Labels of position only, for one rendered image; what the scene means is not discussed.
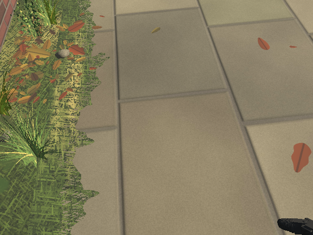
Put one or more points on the right robot hand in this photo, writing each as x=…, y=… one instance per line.
x=298, y=226

